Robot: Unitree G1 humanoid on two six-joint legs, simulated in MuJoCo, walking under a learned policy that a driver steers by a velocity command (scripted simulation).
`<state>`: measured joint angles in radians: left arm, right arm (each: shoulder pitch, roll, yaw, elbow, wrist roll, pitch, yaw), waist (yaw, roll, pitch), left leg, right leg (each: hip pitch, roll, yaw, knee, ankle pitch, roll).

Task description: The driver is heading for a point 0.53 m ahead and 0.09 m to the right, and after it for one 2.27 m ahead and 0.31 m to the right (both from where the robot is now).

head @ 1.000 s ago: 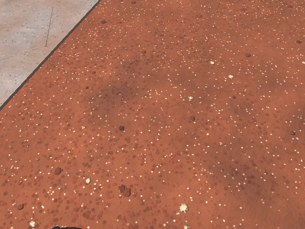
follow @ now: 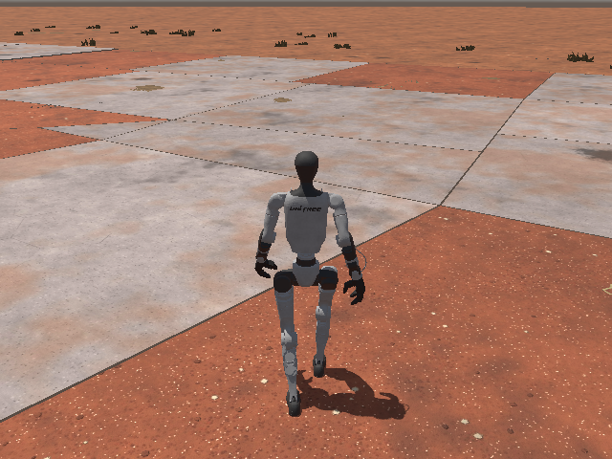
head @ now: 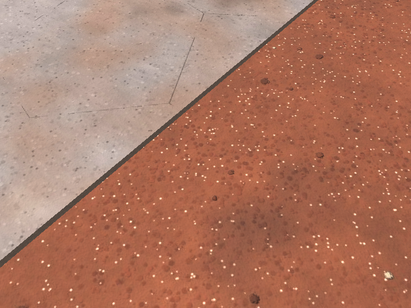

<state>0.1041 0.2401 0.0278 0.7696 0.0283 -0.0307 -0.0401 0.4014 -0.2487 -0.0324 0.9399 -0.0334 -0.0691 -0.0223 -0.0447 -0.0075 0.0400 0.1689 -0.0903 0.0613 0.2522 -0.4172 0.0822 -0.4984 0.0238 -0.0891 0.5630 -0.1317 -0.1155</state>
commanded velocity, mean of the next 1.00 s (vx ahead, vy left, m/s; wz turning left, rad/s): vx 0.18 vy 0.00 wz -0.41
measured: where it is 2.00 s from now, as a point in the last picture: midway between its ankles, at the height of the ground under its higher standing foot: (247, 292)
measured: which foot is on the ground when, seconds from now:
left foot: down 0.00-0.04, up 0.06-0.56, down 0.58-1.00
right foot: up 0.00-0.00, down 0.02-0.58, up 0.60-0.98, down 1.00-1.00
